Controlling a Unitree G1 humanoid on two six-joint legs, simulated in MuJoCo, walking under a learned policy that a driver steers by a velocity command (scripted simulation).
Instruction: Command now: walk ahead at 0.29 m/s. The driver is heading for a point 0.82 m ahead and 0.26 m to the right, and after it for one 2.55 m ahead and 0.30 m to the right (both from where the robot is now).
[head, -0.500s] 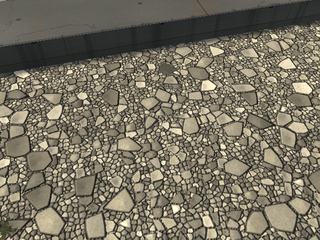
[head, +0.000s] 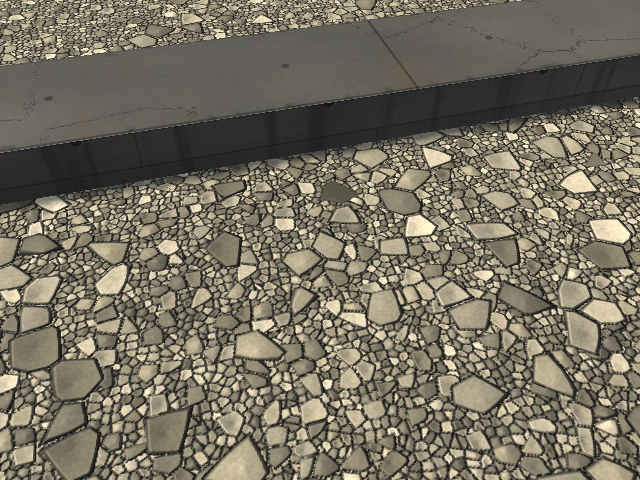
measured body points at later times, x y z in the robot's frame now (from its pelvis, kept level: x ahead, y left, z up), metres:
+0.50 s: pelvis +0.20 +0.02 -0.01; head +0.24 +0.03 +0.44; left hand +0.38 +0.22 -0.14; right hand +0.08 -0.18 -0.15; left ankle +0.04 +0.10 -0.74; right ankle +0.35 -0.07 -0.71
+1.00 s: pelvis +0.33 +0.01 +0.00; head +0.36 -0.02 +0.45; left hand +0.47 +0.26 -0.12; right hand +0.38 -0.28 -0.13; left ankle +0.44 +0.16 -0.68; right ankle +0.36 -0.05 -0.74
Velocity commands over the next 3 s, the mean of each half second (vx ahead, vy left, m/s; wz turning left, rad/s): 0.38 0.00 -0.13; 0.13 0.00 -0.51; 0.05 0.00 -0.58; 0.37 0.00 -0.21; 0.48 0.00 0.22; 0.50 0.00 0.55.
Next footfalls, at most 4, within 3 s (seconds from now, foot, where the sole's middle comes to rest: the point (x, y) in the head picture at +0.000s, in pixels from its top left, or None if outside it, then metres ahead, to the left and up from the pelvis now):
0.56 right None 0.40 -0.05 -0.78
1.24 left None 0.46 0.11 -0.78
1.76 right None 0.39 -0.13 -0.78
2.24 left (438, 397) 0.76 -0.24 -0.78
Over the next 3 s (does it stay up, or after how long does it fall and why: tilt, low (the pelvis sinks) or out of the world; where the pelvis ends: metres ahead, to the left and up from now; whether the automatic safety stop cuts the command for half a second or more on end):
stays up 0.90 -0.45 0.00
